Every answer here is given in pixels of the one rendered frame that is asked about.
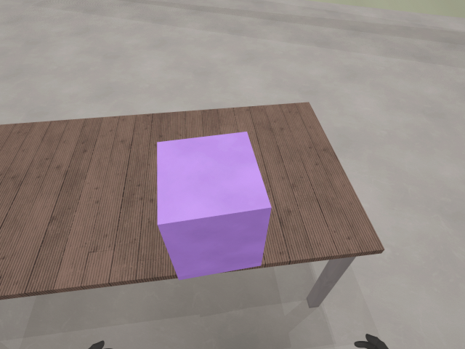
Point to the carton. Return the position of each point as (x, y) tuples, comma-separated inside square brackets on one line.
[(213, 208)]

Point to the table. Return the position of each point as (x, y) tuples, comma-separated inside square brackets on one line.
[(79, 204)]

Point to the right robot hand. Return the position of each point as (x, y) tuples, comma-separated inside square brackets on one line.
[(372, 343)]

